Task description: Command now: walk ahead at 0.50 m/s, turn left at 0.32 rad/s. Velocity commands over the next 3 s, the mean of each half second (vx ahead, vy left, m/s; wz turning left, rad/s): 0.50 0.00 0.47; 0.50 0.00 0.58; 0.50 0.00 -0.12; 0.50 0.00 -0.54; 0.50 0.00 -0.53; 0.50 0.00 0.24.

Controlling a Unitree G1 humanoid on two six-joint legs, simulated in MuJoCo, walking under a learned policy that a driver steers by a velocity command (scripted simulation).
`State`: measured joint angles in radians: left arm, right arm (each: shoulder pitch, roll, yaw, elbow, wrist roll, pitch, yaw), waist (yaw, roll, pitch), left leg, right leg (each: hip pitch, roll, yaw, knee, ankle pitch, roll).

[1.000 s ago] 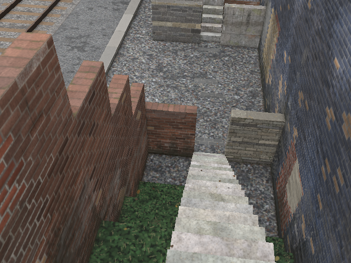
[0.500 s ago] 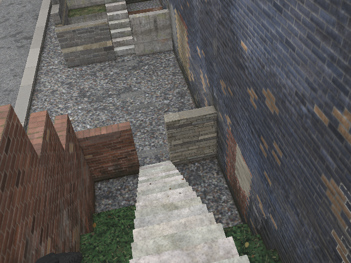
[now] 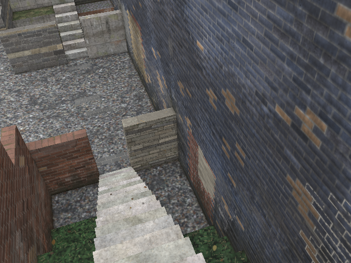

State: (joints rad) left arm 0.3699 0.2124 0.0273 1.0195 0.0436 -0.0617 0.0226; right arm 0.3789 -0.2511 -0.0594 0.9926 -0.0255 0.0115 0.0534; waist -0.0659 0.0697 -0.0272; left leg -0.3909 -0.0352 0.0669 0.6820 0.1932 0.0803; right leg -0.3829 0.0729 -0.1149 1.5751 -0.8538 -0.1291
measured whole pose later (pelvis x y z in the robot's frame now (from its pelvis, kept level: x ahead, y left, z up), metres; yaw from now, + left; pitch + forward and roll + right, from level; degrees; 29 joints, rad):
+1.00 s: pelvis +0.39 -0.03 -0.29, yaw +31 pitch -3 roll +0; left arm 0.64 0.14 -0.01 1.08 0.05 -0.12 -0.01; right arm 0.04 -0.19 -0.07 0.83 -0.01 0.08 0.04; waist 0.11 0.04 -0.05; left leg -0.87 -0.02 -0.08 1.08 0.39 0.08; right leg -0.13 -0.11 -0.18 0.82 -0.63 0.04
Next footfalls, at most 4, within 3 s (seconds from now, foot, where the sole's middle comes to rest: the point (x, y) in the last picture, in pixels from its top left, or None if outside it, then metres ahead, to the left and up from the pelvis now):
0.02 left None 0.08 0.06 -0.82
0.58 right None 0.39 -0.17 -1.02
1.22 left None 0.51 0.24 -1.23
1.74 right None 0.75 0.21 -1.43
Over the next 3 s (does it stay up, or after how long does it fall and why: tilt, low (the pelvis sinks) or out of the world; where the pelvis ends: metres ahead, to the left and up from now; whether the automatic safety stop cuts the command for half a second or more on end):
stays up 1.20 0.17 -1.09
